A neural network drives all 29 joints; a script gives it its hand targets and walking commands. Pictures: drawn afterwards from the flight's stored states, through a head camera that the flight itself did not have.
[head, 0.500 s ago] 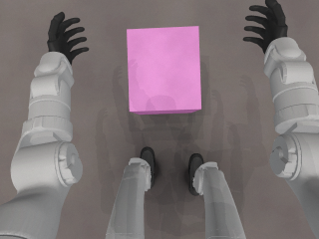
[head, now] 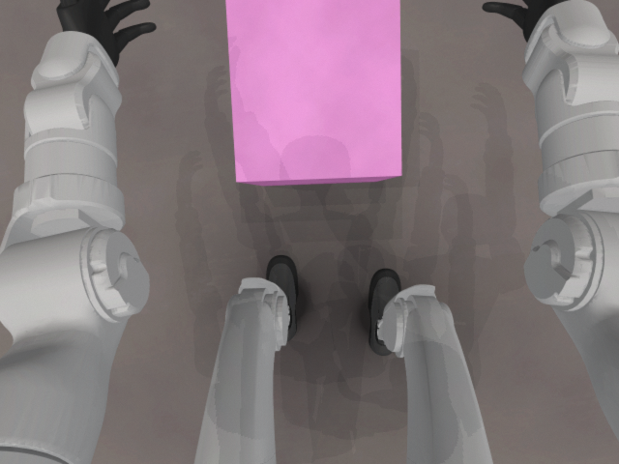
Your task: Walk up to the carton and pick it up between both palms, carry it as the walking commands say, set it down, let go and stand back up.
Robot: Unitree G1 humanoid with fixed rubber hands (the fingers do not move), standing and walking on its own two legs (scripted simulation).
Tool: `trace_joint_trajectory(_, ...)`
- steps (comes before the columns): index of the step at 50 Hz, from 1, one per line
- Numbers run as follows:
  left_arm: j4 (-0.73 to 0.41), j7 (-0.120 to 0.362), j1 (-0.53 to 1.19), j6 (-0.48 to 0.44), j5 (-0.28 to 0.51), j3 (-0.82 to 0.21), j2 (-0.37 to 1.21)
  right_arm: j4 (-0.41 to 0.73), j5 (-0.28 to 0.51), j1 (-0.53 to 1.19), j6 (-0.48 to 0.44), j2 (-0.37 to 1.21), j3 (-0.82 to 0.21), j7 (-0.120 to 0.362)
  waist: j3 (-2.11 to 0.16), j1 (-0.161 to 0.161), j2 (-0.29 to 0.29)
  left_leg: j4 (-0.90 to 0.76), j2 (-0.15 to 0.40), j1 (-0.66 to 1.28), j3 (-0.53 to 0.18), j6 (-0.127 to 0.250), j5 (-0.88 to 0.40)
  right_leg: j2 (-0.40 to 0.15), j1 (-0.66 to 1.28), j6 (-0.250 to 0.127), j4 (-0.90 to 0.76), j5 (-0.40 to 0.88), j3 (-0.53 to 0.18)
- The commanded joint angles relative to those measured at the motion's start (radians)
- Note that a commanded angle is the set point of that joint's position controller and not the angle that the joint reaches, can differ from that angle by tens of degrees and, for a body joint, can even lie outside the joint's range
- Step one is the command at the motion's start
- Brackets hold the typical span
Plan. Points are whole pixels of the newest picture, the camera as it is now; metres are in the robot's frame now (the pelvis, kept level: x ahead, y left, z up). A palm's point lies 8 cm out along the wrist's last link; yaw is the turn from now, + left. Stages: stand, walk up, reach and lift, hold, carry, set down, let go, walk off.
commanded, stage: reach and lift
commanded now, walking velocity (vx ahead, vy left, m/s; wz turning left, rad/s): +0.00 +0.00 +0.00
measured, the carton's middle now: (316, 102) +0.56 +0.05 -0.46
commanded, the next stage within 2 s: none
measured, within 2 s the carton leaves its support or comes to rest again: neither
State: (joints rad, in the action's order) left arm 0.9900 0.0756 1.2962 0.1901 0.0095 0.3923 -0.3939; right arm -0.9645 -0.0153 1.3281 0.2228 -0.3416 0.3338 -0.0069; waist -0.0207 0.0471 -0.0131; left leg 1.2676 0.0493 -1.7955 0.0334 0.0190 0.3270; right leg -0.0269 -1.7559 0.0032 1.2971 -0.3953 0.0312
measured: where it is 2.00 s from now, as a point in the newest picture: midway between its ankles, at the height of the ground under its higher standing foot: (332, 320)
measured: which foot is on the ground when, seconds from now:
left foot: down 0.00-1.00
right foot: down 0.00-1.00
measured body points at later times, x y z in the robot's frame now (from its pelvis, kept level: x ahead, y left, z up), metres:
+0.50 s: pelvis -0.02 +0.00 -0.15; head +0.34 +0.02 +0.12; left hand +0.55 +0.26 -0.27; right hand +0.58 -0.17 -0.27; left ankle +0.10 +0.12 -0.57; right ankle +0.07 -0.12 -0.57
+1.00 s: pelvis -0.03 +0.00 -0.23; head +0.35 +0.02 -0.01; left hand +0.54 +0.26 -0.40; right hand +0.57 -0.16 -0.40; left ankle +0.09 +0.12 -0.57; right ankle +0.07 -0.12 -0.57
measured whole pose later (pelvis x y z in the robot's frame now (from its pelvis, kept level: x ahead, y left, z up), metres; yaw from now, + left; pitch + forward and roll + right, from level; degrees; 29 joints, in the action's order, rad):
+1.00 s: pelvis -0.03 +0.00 -0.23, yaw -1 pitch +35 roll -1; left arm 1.15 -0.07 1.56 0.10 0.26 0.14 -0.50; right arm -1.11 0.24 1.59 0.14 -0.44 0.05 -0.11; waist 0.45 0.06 -0.02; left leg 2.18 0.08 -2.26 0.01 0.03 0.54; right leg -0.02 -2.20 0.00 2.22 -0.63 0.01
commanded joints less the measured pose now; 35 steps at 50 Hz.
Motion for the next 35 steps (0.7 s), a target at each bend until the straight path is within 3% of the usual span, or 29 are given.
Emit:
trace_joint_trajectory(1, -0.085, -0.017, 0.261, -0.010, 0.011, -0.007, -0.155, 0.081, 0.016, 0.290, -0.014, -0.125, -0.011, -0.006, -1.022, 0.024, -0.016, 0.060, -0.086, 0.588, -0.010, -0.037, -0.275, 0.089, 0.363, 0.043, 0.025, 0.212, 0.006)
trace_joint_trajectory(12, -0.152, -0.081, 0.341, 0.004, 0.085, -0.072, -0.213, 0.115, 0.097, 0.372, -0.011, -0.188, -0.081, -0.051, -1.168, 0.028, 0.012, 0.316, -0.076, 0.591, -0.015, -0.037, -0.327, 0.100, 0.213, 0.032, 0.269, 0.166, 0.026)
trace_joint_trajectory(26, -0.029, -0.113, 0.412, -0.031, 0.130, -0.135, -0.221, 0.013, 0.150, 0.433, -0.044, -0.198, -0.139, -0.076, -0.990, 0.019, 0.004, 0.545, -0.054, 0.380, -0.018, -0.029, -0.179, 0.076, 0.072, 0.022, 0.517, 0.057, 0.019)
trace_joint_trajectory(35, 0.011, -0.132, 0.465, -0.078, 0.166, -0.170, -0.248, -0.012, 0.197, 0.487, -0.082, -0.206, -0.194, -0.093, -0.955, 0.039, -0.001, 0.675, -0.040, 0.353, -0.026, -0.030, -0.222, 0.071, 0.077, 0.021, 0.642, 0.100, 0.002)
